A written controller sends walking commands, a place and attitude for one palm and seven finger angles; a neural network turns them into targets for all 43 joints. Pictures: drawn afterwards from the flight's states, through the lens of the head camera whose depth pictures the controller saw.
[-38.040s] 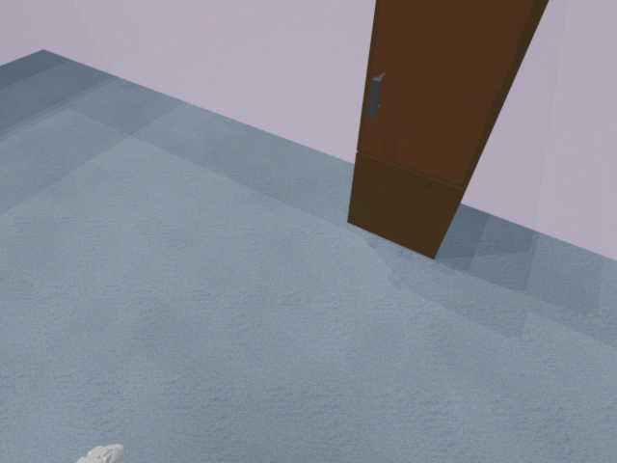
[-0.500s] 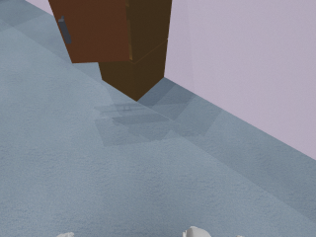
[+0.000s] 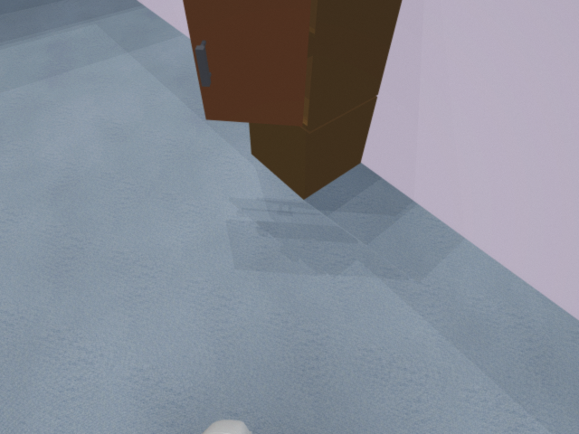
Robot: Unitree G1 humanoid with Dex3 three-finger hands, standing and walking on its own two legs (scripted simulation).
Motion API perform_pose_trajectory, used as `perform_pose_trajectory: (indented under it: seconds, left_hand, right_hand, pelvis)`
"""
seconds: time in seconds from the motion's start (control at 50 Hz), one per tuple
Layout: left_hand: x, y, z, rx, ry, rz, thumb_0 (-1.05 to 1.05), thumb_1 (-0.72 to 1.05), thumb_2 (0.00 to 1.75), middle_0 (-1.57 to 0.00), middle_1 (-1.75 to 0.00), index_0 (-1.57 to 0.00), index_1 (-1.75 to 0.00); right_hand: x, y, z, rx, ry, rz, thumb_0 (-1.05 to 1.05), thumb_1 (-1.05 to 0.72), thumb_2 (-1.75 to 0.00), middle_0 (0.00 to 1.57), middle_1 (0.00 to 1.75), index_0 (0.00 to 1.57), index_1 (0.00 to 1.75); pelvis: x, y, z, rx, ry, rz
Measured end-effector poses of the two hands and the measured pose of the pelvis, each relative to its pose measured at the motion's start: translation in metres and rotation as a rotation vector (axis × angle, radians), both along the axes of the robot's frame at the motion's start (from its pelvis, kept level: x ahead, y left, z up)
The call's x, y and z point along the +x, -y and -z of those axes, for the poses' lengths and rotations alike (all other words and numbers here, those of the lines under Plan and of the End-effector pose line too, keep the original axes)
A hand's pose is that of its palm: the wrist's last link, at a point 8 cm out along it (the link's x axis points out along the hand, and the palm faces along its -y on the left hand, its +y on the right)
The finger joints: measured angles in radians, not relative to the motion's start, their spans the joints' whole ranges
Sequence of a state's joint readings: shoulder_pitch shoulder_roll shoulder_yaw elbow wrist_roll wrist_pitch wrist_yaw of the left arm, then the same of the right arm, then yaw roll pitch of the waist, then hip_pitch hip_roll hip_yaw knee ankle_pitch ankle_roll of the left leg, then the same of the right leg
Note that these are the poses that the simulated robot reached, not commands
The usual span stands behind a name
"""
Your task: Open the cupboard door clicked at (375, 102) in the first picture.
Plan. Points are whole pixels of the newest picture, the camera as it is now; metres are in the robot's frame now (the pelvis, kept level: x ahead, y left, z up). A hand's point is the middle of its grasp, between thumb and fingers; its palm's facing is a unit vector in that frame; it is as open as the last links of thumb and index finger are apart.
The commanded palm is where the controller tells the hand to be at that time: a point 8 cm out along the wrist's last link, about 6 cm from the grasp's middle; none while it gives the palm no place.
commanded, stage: take the last steps up to it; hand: left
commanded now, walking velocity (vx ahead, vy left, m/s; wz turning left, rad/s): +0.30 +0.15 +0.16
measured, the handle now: (204, 63) +1.12 +0.38 -0.11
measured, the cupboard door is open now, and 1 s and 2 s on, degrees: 45 45 45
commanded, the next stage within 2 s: come to a stop and stand still in 1.44 s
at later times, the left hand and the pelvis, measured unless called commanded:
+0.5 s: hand (146, 378) +0.21 +0.26 -0.17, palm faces +0.04 -0.98 -0.17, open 7.4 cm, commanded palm none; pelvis +0.12 +0.08 +0.00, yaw +2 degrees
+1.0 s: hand (155, 335) +0.28 +0.27 -0.17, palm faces +0.14 -0.97 -0.21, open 7.2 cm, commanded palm none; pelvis +0.30 +0.08 +0.00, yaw +3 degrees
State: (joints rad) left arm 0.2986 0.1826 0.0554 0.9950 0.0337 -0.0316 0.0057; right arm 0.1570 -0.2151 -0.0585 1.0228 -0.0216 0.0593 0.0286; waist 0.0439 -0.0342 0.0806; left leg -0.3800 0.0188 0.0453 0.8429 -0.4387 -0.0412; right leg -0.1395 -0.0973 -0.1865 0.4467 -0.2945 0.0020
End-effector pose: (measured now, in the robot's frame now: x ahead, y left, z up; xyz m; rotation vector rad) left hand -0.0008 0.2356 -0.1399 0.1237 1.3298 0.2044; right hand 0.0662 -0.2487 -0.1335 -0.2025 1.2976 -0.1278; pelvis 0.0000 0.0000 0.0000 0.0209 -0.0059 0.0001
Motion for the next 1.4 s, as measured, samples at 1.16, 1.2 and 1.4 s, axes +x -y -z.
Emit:
perform_pose_trajectory:
  seconds: [1.16,1.2,1.4]
  left_hand:
    - [0.276,-0.112,0.026,-0.068,-0.211,-0.112,0.00,0.92,0.90,-0.20,-0.30,-0.20,-0.30]
    - [0.301,-0.119,0.024,-0.068,-0.189,-0.091,0.00,0.91,0.90,-0.20,-0.30,-0.20,-0.30]
    - [0.468,-0.136,-0.001,-0.011,0.049,0.034,0.01,0.93,0.90,-0.20,-0.30,-0.20,-0.30]
  right_hand:
    - [0.422,-0.140,-0.003,-0.035,0.233,-0.128,0.01,-0.92,-0.90,0.19,0.30,0.20,0.30]
    - [0.425,-0.149,-0.005,-0.028,0.222,-0.112,0.00,-0.91,-0.90,0.19,0.30,0.20,0.30]
    - [0.384,-0.153,0.006,0.009,0.003,0.032,-0.01,-0.94,-0.90,0.20,0.30,0.20,0.30]
  pelvis:
    - [0.360,-0.128,0.018,-0.022,0.012,-0.037]
    - [0.371,-0.133,0.014,-0.016,0.012,-0.025]
    - [0.430,-0.137,0.000,0.003,0.000,0.005]
